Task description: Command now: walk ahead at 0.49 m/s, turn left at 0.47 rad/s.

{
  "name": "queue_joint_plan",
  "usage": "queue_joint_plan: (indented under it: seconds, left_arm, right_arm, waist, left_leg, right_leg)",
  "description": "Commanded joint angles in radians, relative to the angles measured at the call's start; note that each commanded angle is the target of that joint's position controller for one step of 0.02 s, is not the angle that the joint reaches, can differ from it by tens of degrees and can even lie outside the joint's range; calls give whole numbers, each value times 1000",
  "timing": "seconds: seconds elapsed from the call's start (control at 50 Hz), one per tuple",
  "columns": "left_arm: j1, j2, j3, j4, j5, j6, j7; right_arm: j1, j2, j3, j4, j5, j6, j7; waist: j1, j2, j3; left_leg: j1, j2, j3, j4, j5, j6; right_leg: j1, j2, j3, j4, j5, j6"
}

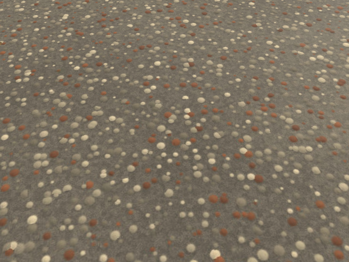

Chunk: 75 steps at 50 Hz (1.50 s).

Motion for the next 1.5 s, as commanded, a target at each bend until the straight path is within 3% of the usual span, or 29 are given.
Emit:
queue_joint_plan:
  seconds: [0.02,0.12,0.26,0.3,0.34,0.36,0.38,0.4,0.42,0.46,0.5,0.58,0.7,0.78,0.82,0.88,0.9,0.92,0.94,0.96,0.98,1.0,1.04,1.12,1.24,1.28,1.3,1.34,1.5]
  left_arm:
    - [60,95,35,-5,8,-14,6]
    - [50,144,53,39,1,-27,12]
    - [124,224,74,97,-28,0,19]
    - [130,257,83,101,-35,15,23]
    - [122,269,84,96,-43,31,29]
    - [141,234,68,85,-26,28,33]
    - [252,82,19,28,18,10,19]
    - [174,158,23,23,-6,-24,6]
    - [63,215,39,-11,-46,-38,-1]
    - [37,189,31,-12,-17,-50,14]
    - [104,190,34,24,-8,-26,13]
    - [70,133,16,33,-4,12,16]
    - [-89,100,-1,4,-24,1,-8]
    - [-165,99,-3,-34,-31,-2,-33]
    - [-179,90,-5,-52,-12,-8,-48]
    - [38,154,29,0,5,-18,-48]
    - [145,210,46,19,9,-18,-35]
    - [224,306,59,27,30,-7,-21]
    - [271,221,40,36,17,6,-14]
    - [228,192,33,22,0,22,-10]
    - [137,171,26,13,-9,30,-6]
    - [65,137,12,11,-11,34,-5]
    - [-18,123,7,14,7,37,-7]
    - [-76,134,16,40,19,35,-8]
    - [-79,92,-7,100,8,60,-1]
    - [16,61,-18,131,25,59,-2]
    - [69,33,-23,142,21,65,4]
    - [-5,91,-10,149,14,83,19]
    - [-7,92,-3,226,-2,88,31]
  right_arm:
    - [-45,-55,-19,-97,-2,-1,10]
    - [-146,-23,-4,-151,-15,8,26]
    - [-348,-40,3,-241,-14,0,69]
    - [-327,-73,-13,-255,-18,7,72]
    - [-113,-145,-56,-212,-16,19,61]
    - [59,-211,-89,-171,-11,32,42]
    - [22,-330,-103,-179,-2,26,33]
    - [48,-255,-78,-224,-9,8,39]
    - [18,-198,-60,-208,-20,-7,45]
    - [-98,-158,-48,-212,-23,-19,42]
    - [-164,-102,-26,-225,-47,-25,34]
    - [-124,-119,-24,-164,-42,-47,25]
    - [-76,-136,-21,-98,-44,-53,15]
    - [-30,-143,-27,-45,-40,-40,15]
    - [-28,-141,-26,-29,-36,-21,7]
    - [-66,-163,-25,-33,-34,1,-12]
    - [-64,-148,-15,-43,-42,-3,-15]
    - [47,-61,16,-68,-68,-25,-2]
    - [111,-65,24,-19,-49,-35,13]
    - [14,-160,-1,-27,-13,-34,22]
    - [-82,-145,2,-64,-3,-29,19]
    - [-124,-128,4,-66,-15,-17,11]
    - [-66,-91,6,-48,-30,22,-6]
    - [-10,-47,18,-20,-44,44,-28]
    - [-101,-56,4,-27,-61,47,-28]
    - [-152,-137,-8,-65,-66,41,-35]
    - [-192,-132,-8,-48,-60,41,-33]
    - [-202,-52,9,-46,-63,29,-18]
    - [-163,-56,10,6,-45,8,-21]
  waist:
    - [49,-161,-8]
    - [44,-98,40]
    - [96,-67,79]
    - [64,-96,32]
    - [-67,-99,-100]
    - [-143,-35,-189]
    - [-6,264,-271]
    - [-78,150,-435]
    - [-93,82,-282]
    - [-9,-34,-113]
    - [49,4,-99]
    - [38,2,-44]
    - [-39,10,30]
    - [-68,-5,71]
    - [-54,-6,69]
    - [73,43,-99]
    - [128,10,-194]
    - [88,-218,-368]
    - [113,-236,-555]
    - [150,-113,-482]
    - [125,-84,-323]
    - [91,-34,-195]
    - [10,-88,-118]
    - [-10,-147,-156]
    - [0,-122,-92]
    - [63,25,-38]
    - [112,152,-52]
    - [62,91,-10]
    - [32,-4,-84]
  left_leg:
    - [-275,96,-36,37,97,-9]
    - [-299,101,-21,-171,266,-30]
    - [-235,57,83,-468,352,42]
    - [-146,-3,139,-484,254,82]
    - [163,-93,185,-530,235,141]
    - [469,-55,74,-539,256,184]
    - [784,217,-501,-635,73,362]
    - [834,298,-792,-799,-106,414]
    - [739,276,-667,-842,-71,353]
    - [458,200,-457,-842,155,299]
    - [315,169,-329,-875,359,284]
    - [229,145,-151,-938,528,274]
    - [274,118,5,-997,402,188]
    - [449,181,35,-968,462,185]
    - [502,190,44,-879,693,173]
    - [514,140,67,-581,1131,115]
    - [382,99,92,-386,990,68]
    - [4,-28,116,26,311,-14]
    - [-152,-121,-25,237,-326,-46]
    - [-182,-52,-88,262,-286,-37]
    - [-236,-3,-44,197,-234,-36]
    - [-230,29,-16,104,-191,-44]
    - [-35,54,8,-51,-112,-66]
    - [128,47,37,-305,64,-91]
    - [267,26,49,-606,259,-40]
    - [266,145,-81,-708,404,12]
    - [150,141,-87,-731,177,47]
    - [69,76,-49,-752,54,15]
    - [246,43,4,-642,455,17]
  right_leg:
    - [220,-265,239,-267,86,-160]
    - [186,-266,62,-317,248,-176]
    - [306,-289,-92,-272,362,-121]
    - [357,-289,-128,-153,662,-99]
    - [301,-252,-176,170,865,-62]
    - [83,-215,-176,455,649,-21]
    - [-364,-15,-120,839,-329,45]
    - [-451,15,130,956,-411,34]
    - [-531,-29,141,945,-311,17]
    - [-461,-102,129,774,-166,11]
    - [-334,-147,123,703,-97,23]
    - [-346,-161,85,563,43,68]
    - [-329,-120,55,224,392,41]
    - [-419,-87,65,127,319,4]
    - [-404,-56,34,78,224,-19]
    - [-94,46,-32,22,215,-73]
    - [153,-31,47,19,502,-120]
    - [594,-331,394,132,937,-301]
    - [757,-461,634,91,1027,-421]
    - [653,-398,497,63,904,-361]
    - [503,-348,388,20,781,-308]
    - [327,-301,322,-35,697,-275]
    - [44,-234,225,-123,586,-246]
    - [-52,-200,127,-151,584,-239]
    - [-104,-147,143,-127,-64,-134]
    - [-121,-37,94,-24,-218,-33]
    - [-20,-3,41,-20,-163,-6]
    - [49,-17,44,0,-69,3]
    - [71,-44,69,9,154,7]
